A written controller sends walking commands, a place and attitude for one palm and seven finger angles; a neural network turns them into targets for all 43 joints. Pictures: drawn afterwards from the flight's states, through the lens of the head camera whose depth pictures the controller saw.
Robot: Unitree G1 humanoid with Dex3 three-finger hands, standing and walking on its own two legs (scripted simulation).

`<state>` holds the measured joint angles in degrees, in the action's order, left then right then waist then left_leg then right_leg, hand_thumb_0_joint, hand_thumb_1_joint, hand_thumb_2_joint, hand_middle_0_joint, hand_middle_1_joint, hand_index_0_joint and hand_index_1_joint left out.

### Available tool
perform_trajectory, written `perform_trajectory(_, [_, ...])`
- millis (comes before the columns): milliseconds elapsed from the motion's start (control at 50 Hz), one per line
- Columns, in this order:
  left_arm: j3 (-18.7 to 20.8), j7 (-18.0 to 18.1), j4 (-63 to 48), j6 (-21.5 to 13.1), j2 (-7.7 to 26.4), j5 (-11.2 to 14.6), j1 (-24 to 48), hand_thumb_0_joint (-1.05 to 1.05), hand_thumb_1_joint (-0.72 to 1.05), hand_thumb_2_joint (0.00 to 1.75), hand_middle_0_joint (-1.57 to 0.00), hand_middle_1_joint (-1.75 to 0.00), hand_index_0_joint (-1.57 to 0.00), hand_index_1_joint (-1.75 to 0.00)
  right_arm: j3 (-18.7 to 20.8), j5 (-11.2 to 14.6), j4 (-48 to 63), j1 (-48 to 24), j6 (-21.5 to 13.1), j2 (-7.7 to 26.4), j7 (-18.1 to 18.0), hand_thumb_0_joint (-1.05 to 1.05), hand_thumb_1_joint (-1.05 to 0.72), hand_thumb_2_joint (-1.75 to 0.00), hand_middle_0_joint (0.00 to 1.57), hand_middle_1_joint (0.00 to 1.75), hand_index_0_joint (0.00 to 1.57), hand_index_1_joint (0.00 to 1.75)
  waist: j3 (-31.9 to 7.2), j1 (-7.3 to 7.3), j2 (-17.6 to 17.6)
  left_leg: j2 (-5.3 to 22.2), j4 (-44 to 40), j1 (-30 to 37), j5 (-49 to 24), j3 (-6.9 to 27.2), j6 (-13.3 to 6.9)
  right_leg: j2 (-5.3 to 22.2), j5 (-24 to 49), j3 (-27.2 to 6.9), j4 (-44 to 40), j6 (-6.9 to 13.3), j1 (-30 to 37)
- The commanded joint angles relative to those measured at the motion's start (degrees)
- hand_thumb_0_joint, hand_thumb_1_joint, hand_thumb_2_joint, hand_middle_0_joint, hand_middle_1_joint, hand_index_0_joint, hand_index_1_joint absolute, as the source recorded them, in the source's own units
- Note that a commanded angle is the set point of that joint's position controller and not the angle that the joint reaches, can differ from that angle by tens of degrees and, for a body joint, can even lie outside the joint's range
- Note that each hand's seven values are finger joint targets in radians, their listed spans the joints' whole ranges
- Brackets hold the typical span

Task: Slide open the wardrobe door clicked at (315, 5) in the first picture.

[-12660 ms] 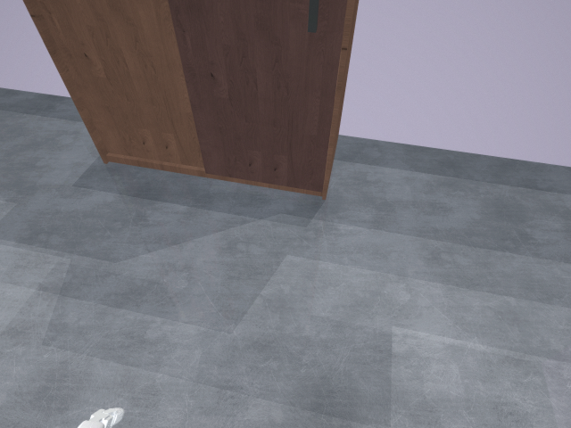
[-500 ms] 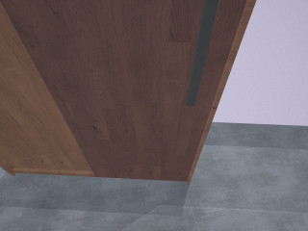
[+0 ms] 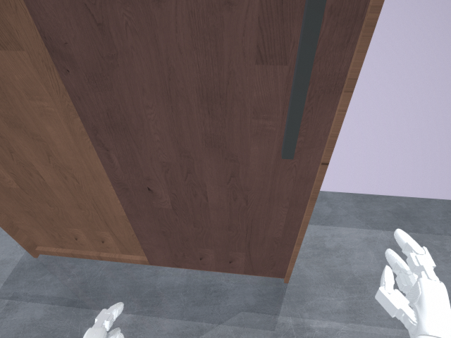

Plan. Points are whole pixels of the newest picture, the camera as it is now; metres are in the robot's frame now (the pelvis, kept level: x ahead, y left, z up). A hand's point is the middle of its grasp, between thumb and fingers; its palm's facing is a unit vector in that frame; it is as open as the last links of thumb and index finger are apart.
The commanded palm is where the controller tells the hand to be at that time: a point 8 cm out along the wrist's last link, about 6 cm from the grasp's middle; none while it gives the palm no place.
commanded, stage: raise the hand with hooked fingers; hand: right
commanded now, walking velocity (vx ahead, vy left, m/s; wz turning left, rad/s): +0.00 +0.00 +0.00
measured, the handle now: (298, 85) +0.53 -0.09 +0.22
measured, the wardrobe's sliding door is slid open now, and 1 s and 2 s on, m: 0.00 0.00 0.00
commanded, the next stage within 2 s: move the hooked fingers beside the handle in 1.90 s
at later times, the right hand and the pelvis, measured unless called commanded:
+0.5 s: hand (403, 304) +0.20 -0.23 +0.06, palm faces +0.02 +1.00 -0.08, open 10.3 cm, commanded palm +0.15 -0.29 +0.08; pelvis +0.00 +0.03 -0.03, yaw -3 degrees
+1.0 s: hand (435, 244) +0.24 -0.25 +0.15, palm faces +0.09 +0.99 -0.09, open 13.2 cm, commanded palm +0.20 -0.29 +0.16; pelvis +0.02 +0.04 +0.00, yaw -2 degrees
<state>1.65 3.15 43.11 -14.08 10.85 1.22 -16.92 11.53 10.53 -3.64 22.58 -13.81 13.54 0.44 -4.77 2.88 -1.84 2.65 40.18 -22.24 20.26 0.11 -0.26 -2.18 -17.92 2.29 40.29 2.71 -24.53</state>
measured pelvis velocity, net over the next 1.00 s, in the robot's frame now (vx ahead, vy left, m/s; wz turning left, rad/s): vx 0.02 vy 0.04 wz -0.04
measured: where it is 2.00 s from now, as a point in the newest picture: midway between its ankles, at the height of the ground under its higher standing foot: outside the picture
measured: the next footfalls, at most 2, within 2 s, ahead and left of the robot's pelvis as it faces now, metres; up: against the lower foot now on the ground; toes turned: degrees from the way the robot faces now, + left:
none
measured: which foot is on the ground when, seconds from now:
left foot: down 0.00-1.00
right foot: down 0.00-1.00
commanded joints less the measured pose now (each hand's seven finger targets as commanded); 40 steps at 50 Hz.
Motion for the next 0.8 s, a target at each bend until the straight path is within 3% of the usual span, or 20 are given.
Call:
perform_trajectory(0, [5.22, -1.97, -15.71, -1.86, 11.27, 0.73, 12.03, 0.00, 0.90, 0.90, -0.20, -0.30, -0.20, -0.30, 8.69, 6.03, -10.09, 22.68, -13.55, 5.80, 17.94, 0.00, -0.64, -0.79, 0.22, 0.47, 0.22, 0.47, 4.56, -6.50, -6.92, -4.28, 1.86, -10.16, 1.19, -6.71, -2.30, 2.12, 1.94, -3.58, -0.44, -6.27, -10.98])
perform_trajectory(20, [5.35, -2.12, -17.53, -1.70, 11.53, 1.47, 12.24, 0.00, 0.90, 0.90, -0.20, -0.30, -0.20, -0.30, 12.76, 7.49, -12.90, 24.38, -12.65, 8.71, 21.58, 0.00, -0.62, -0.78, 0.22, 0.48, 0.22, 0.48, 3.66, -8.15, -1.00, -3.94, 2.87, -9.50, 0.03, -6.04, -2.77, 1.68, 2.44, -3.15, 0.13, -6.13, -10.46])
perform_trajectory(40, [4.80, -1.94, -20.19, -1.87, 11.55, 1.75, 12.94, 0.00, 0.90, 0.90, -0.20, -0.30, -0.20, -0.30, 13.10, 9.72, -7.97, 21.93, -11.19, 8.98, 24.11, 0.00, -0.60, -0.77, 0.22, 0.50, 0.22, 0.50, 0.94, -8.40, 0.70, -3.72, 3.66, -9.63, 0.45, -6.39, -2.56, 1.31, 1.12, -3.08, 0.29, -5.80, -10.20])
perform_trajectory(80, [3.91, -0.91, -23.46, -2.66, 11.10, 2.03, 12.61, 0.00, 0.90, 0.90, -0.20, -0.30, -0.20, -0.30, 15.91, 13.70, -0.03, 16.88, -8.65, 9.84, 25.60, 0.00, -0.55, -0.75, 0.22, 0.53, 0.22, 0.53, -4.24, -8.36, -0.29, -4.01, 4.73, -10.54, 2.12, -5.90, -1.72, 1.43, -1.46, -3.53, 1.14, -4.50, -9.68])
perform_trajectory(120, [3.33, -0.44, -23.40, -3.90, 11.07, 0.87, 9.33, 0.00, 0.90, 0.90, -0.20, -0.30, -0.20, -0.30, 15.81, 14.99, 10.87, 8.14, -10.14, 10.67, 24.62, 0.00, -0.50, -0.73, 0.23, 0.55, 0.23, 0.55, -7.95, -6.42, 4.64, -4.82, 7.41, -13.16, 1.28, -5.18, -1.35, 1.99, -0.88, -4.78, 3.90, -3.92, -8.76])
perform_trajectory(140, [3.30, -0.56, -23.58, -4.64, 10.80, 0.30, 8.27, 0.00, 0.90, 0.90, -0.20, -0.30, -0.20, -0.30, 14.46, 14.26, 18.36, 4.27, -12.10, 11.15, 23.86, 0.00, -0.48, -0.72, 0.23, 0.57, 0.23, 0.57, -11.58, -5.69, 9.05, -4.85, 8.16, -14.26, 0.22, -4.64, -1.36, 2.34, 0.96, -5.34, 5.06, -3.59, -6.08])
perform_trajectory(160, [3.04, -0.61, -23.11, -5.31, 10.19, -0.07, 7.26, 0.00, 0.90, 0.90, -0.20, -0.30, -0.20, -0.30, 11.98, 13.43, 23.53, 2.71, -14.20, 10.11, 22.76, 0.00, -0.46, -0.71, 0.23, 0.58, 0.23, 0.58, -13.02, -4.27, 10.77, -4.91, 8.44, -15.51, -0.24, -4.34, -1.43, 2.58, 2.32, -5.75, 6.17, -3.25, -3.99])
perform_trajectory(200, [2.56, -0.11, -20.70, -6.27, 10.36, -0.39, 5.81, 0.00, 0.90, 0.90, -0.20, -0.30, -0.20, -0.30, 8.47, 11.06, 28.93, -2.63, -17.86, 10.54, 21.12, 0.00, -0.41, -0.69, 0.24, 0.62, 0.24, 0.62, -11.94, -1.48, 11.98, -5.04, 9.03, -19.15, 0.36, -4.07, -1.43, 3.19, 1.75, -6.89, 7.69, -2.70, -2.58])
perform_trajectory(220, [2.20, 0.33, -19.67, -6.46, 11.02, -0.63, 4.88, 0.00, 0.90, 0.90, -0.20, -0.30, -0.20, -0.30, 7.55, 10.37, 30.07, -7.37, -18.57, 11.57, 21.08, 0.00, -0.39, -0.68, 0.24, 0.63, 0.24, 0.63, -10.01, 0.53, 9.69, -5.15, 9.17, -20.45, 1.20, -3.72, -1.25, 3.29, -0.57, -7.76, 8.67, -2.09, -4.53])
perform_trajectory(260, [1.85, 1.32, -18.54, -6.65, 11.73, 0.31, 5.32, 0.00, 0.90, 0.90, -0.20, -0.30, -0.20, -0.30, 7.68, 9.64, 26.25, -7.46, -17.49, 12.88, 22.42, 0.00, -0.34, -0.66, 0.24, 0.66, 0.24, 0.66, -7.05, 1.25, 10.45, -4.74, 7.37, -20.92, 4.72, -2.99, -1.14, 3.11, -6.50, -8.28, 8.30, -1.50, -6.19])
perform_trajectory(320, [1.01, 2.84, -18.51, -6.08, 12.29, 1.51, 6.39, 0.00, 0.90, 0.90, -0.20, -0.30, -0.20, -0.30, 12.31, 10.07, 21.31, -7.22, -11.28, 18.75, 24.84, 0.00, -0.27, -0.63, 0.25, 0.70, 0.25, 0.70, -7.40, -1.09, 10.98, -4.54, 4.35, -15.47, 5.80, -2.44, -1.61, 2.72, -8.05, -8.40, 5.93, -1.11, -6.38])
perform_trajectory(360, [0.29, 3.47, -19.50, -5.55, 11.53, 2.00, 7.74, 0.00, 0.90, 0.90, -0.20, -0.30, -0.20, -0.30, 14.29, 11.24, 20.86, -5.69, -5.99, 19.98, 25.64, 0.00, -0.22, -0.61, 0.25, 0.74, 0.25, 0.74, -9.19, -3.21, 13.05, -3.99, 2.45, -11.20, 4.35, -2.56, -1.60, 2.63, -5.22, -7.68, 4.11, -1.19, -4.52])
perform_trajectory(420, [-0.55, 3.67, -20.08, -4.93, 10.26, 2.00, 9.30, 0.00, 0.90, 0.90, -0.20, -0.30, -0.20, -0.30, 19.59, 14.15, 16.95, -2.17, 0.49, 21.59, 24.81, 0.00, -0.15, -0.58, 0.25, 0.78, 0.25, 0.78, -9.20, -5.75, 10.96, -4.12, -0.01, -5.26, -0.18, -3.12, -1.61, 2.61, 1.44, -7.00, 2.81, -1.49, -3.60])
perform_trajectory(520, [-0.82, 2.68, -20.63, -5.40, 10.14, 1.82, 9.01, 0.00, 0.90, 0.90, -0.20, -0.30, -0.20, -0.30, 19.37, 16.52, 15.65, -1.05, 3.29, 18.64, 24.00, 0.00, -0.04, -0.53, 0.26, 0.86, 0.26, 0.86, -6.35, -5.69, 6.24, -4.27, -2.24, -2.48, -7.25, -3.33, -0.83, 2.54, 7.27, -6.08, 1.50, -1.73, -2.92])
perform_trajectory(560, [-0.51, 2.30, -20.55, -5.69, 10.74, 2.02, 7.78, 0.00, 0.90, 0.90, -0.20, -0.30, -0.20, -0.30, 19.03, 16.46, 14.59, -0.95, 3.41, 18.38, 24.64, 0.00, 0.01, -0.51, 0.27, 0.88, 0.27, 0.88, -7.34, -5.05, 3.03, -4.05, -2.88, -2.14, -9.40, -2.87, -0.09, 2.45, 8.26, -5.57, 1.24, -1.55, -2.43])
perform_trajectory(600, [-0.37, 2.42, -20.63, -6.11, 11.35, 2.25, 7.30, 0.00, 0.90, 0.90, -0.20, -0.30, -0.20, -0.30, 18.71, 16.44, 14.87, -2.94, 3.49, 18.91, 25.36, 0.00, 0.06, -0.49, 0.27, 0.92, 0.27, 0.92, -6.95, -4.68, 2.59, -3.82, -3.85, -2.39, -8.79, -2.41, 0.24, 2.45, 7.61, -5.30, 0.67, -1.37, -1.84])
perform_trajectory(660, [-0.33, 2.84, -20.31, -6.87, 11.61, 2.28, 6.96, 0.00, 0.90, 0.90, -0.20, -0.30, -0.20, -0.30, 19.45, 16.10, 18.97, -7.35, 2.77, 21.30, 25.55, 0.00, 0.13, -0.46, 0.27, 0.96, 0.27, 0.96, -9.24, -4.84, 5.36, -3.49, -4.56, -0.12, -10.36, -2.17, 0.01, 2.26, 9.25, -4.96, -0.47, -1.04, 1.68])
perform_trajectory(680, [-0.34, 3.11, -20.02, -7.09, 11.53, 2.36, 6.80, 0.00, 0.90, 0.90, -0.20, -0.30, -0.20, -0.30, 20.04, 16.03, 19.02, -8.35, 2.71, 22.09, 25.35, 0.00, 0.15, -0.45, 0.27, 0.98, 0.27, 0.98, -9.25, -4.71, 4.59, -3.42, -4.95, 0.10, -10.48, -2.18, 0.12, 2.35, 9.33, -5.02, -0.83, -0.97, 2.35])
perform_trajectory(700, [-0.39, 3.39, -19.67, -7.28, 11.60, 2.41, 6.92, 0.00, 0.90, 0.90, -0.20, -0.30, -0.20, -0.30, 20.47, 15.91, 19.26, -9.74, 2.55, 22.73, 25.15, 0.00, 0.17, -0.44, 0.28, 0.99, 0.28, 0.99, -8.56, -4.71, 3.91, -3.46, -5.33, 0.17, -10.21, -2.28, 0.17, 2.45, 9.20, -5.17, -1.41, -0.93, 2.68])
perform_trajectory(780, [-0.92, 4.21, -18.32, -7.66, 11.33, 2.70, 7.55, 0.00, 0.90, 0.90, -0.20, -0.30, -0.20, -0.30, 20.83, 15.36, 20.56, -15.35, 3.17, 24.31, 24.47, 0.00, 0.27, -0.40, 0.28, 1.05, 0.28, 1.05, -6.64, -4.69, 8.80, -3.35, -6.64, 0.95, -9.84, -3.00, -0.30, 2.35, 9.25, -5.26, -3.72, -0.98, 6.06])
